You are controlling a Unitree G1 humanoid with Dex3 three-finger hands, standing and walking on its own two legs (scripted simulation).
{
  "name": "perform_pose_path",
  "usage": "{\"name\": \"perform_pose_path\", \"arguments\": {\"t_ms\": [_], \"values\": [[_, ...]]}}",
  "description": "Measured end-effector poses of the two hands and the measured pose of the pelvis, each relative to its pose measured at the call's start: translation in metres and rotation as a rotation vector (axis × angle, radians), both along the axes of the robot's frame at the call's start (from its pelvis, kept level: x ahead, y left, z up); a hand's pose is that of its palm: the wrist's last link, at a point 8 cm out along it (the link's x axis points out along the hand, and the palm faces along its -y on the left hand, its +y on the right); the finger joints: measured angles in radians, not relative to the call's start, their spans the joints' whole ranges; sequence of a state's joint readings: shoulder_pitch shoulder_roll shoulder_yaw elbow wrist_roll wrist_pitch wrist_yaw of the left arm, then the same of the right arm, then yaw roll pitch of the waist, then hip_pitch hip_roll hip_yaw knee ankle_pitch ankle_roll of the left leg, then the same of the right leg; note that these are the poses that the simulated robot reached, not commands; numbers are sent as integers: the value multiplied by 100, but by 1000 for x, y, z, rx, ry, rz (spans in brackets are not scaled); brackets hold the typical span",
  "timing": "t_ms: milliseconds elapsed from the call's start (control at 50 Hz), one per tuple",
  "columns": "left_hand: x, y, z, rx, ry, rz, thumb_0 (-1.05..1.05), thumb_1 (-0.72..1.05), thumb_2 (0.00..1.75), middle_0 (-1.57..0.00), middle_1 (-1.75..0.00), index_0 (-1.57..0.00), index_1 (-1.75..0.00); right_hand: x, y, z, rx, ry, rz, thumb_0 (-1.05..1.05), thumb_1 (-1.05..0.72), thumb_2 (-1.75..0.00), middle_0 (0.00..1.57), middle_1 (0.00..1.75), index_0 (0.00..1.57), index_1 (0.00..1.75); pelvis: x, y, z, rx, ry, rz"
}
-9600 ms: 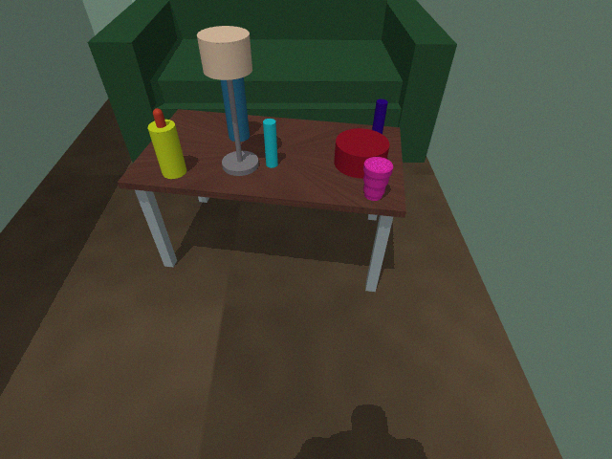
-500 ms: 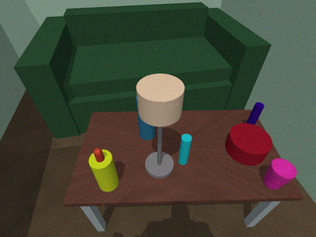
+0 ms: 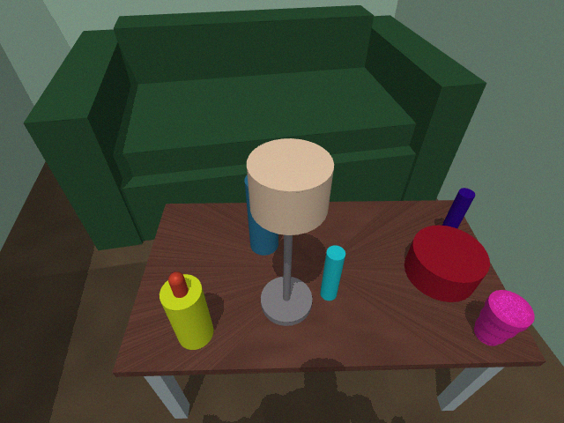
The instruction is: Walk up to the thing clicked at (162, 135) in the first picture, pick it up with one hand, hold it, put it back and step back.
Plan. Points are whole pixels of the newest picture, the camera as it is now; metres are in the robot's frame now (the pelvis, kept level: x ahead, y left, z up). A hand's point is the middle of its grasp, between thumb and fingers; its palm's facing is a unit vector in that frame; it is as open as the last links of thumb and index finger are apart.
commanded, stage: walk up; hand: left
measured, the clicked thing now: (186, 307) +0.43 +0.22 -0.19
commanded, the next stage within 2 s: stand in 0.52 s
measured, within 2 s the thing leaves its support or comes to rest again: neither
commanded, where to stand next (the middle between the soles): +0.04 +0.00 m, yaw +3 degrees
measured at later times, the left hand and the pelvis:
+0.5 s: hand out of the picture +0.09 +0.25 -0.16, palm faces +0.00 -0.94 -0.34, open 7.4 cm; pelvis +0.01 -0.01 +0.00, yaw +1 degrees
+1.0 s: hand out of the picture +0.07 +0.24 -0.16, palm faces -0.01 -0.94 -0.34, open 7.4 cm; pelvis +0.01 -0.01 +0.00, yaw +1 degrees
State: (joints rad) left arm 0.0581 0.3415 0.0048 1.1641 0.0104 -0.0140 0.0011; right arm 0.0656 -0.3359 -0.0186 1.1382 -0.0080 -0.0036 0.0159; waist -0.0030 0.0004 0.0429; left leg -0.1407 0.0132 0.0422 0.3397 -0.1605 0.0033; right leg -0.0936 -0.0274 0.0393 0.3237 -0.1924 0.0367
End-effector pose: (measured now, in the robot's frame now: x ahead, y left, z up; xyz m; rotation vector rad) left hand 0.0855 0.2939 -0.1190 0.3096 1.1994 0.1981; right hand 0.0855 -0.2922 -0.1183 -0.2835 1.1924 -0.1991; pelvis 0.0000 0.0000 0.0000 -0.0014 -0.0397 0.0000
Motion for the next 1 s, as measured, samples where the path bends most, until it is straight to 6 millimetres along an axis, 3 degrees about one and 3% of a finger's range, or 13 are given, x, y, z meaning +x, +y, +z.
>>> {"name": "perform_pose_path", "arguments": {"t_ms": [280,680,1000], "values": [[-11,1,1,16,37,21,1,90,90,-21,-30,-20,-30,-3,-3,-5,8,40,0,1,-91,-90,20,30,21,30,5,-4,1,1,2,12],[-2,-7,0,3,12,14,1,90,90,-21,-30,-20,-30,3,-11,0,-15,23,15,1,-91,-90,20,30,21,30,8,-9,1,3,2,15],[-17,-9,-1,2,36,17,1,90,90,-21,-30,-20,-30,-2,-16,0,-20,32,21,1,-91,-90,20,30,21,30,6,-12,1,3,-1,14]]}}
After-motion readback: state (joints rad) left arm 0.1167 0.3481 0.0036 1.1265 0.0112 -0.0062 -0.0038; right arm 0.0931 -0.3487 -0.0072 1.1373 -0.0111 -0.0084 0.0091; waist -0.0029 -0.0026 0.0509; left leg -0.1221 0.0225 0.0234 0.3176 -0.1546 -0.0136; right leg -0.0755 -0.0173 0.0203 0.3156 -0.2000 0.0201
